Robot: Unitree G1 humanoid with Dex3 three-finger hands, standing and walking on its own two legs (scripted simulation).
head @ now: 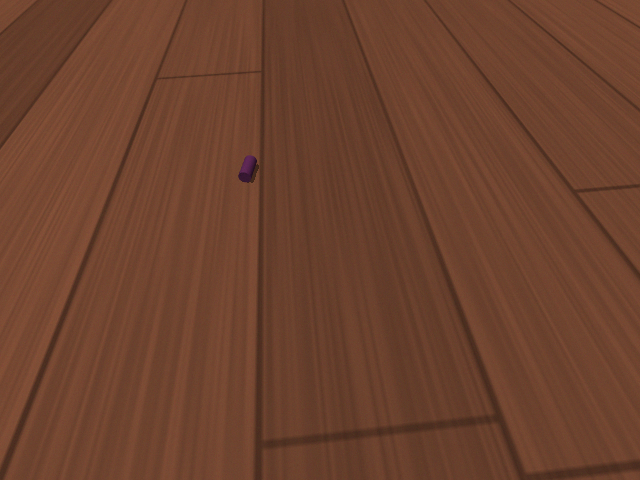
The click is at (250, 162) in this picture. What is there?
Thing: lying can
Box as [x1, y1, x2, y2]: [238, 155, 256, 181]
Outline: 251,155 245,157 238,176 242,181 248,181 251,177 256,162 256,159
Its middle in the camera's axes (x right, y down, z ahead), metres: -0.38 -0.35 +1.94
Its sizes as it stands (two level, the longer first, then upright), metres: 0.136 0.063 0.063
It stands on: the floor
